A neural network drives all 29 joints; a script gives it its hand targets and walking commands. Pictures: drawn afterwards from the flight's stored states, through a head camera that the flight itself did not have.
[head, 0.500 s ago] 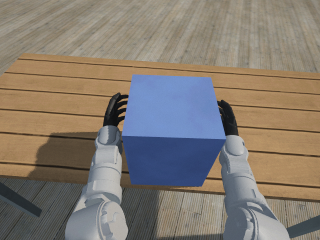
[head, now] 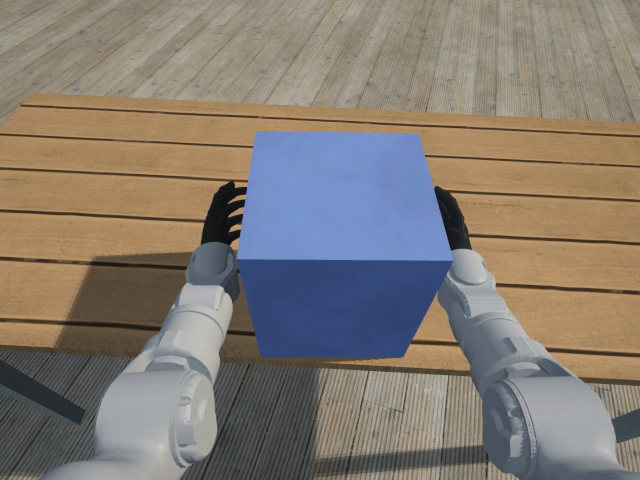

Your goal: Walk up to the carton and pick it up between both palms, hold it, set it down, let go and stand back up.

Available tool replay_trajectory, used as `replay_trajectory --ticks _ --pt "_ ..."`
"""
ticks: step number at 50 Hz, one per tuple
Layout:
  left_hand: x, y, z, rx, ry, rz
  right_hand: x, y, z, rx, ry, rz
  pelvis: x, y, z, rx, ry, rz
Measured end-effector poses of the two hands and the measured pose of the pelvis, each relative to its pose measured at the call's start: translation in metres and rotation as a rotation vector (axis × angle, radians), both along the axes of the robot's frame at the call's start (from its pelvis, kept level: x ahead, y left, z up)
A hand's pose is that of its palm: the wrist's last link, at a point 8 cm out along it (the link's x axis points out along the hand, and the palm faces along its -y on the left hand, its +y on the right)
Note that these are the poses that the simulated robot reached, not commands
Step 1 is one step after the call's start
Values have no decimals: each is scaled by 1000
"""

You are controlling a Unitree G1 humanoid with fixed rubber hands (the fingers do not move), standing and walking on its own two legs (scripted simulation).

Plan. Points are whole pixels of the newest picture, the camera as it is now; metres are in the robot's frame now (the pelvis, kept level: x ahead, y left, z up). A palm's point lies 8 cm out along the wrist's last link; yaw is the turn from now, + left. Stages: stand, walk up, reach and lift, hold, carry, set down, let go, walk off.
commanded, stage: set down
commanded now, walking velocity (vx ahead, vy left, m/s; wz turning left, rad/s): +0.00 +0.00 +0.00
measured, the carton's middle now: (334, 252) +0.42 +0.05 +0.03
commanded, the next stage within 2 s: none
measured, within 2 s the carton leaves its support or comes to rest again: neither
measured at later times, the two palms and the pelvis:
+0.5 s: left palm (183, 211) +0.40 +0.24 +0.11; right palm (506, 206) +0.46 -0.15 +0.12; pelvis -0.02 -0.02 -0.01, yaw +2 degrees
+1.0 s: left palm (158, 152) +0.40 +0.24 +0.19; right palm (519, 158) +0.46 -0.14 +0.19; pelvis -0.02 -0.03 +0.00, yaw +3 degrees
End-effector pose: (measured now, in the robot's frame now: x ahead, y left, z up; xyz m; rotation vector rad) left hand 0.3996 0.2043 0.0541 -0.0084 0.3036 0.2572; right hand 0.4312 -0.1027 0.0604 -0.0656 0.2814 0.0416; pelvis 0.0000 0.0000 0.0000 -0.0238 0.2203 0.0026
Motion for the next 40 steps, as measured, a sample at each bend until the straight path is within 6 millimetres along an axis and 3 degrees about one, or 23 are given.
replay_trajectory --ticks 8,17,27,40 --pt "-1 21 5 7 -20 28 16 -4 8 12 -11 0 -3 1 -9 -14 77 7" --pt "-6 44 23 8 -60 57 26 -32 29 21 -36 -18 -9 -6 -13 -14 101 27" --pt "4 32 59 12 -99 -4 28 -53 63 33 -65 -10 -19 -18 -12 2 94 33" --pt "3 34 101 -14 -77 14 24 -38 101 59 -50 -1 -21 -28 -5 15 20 39"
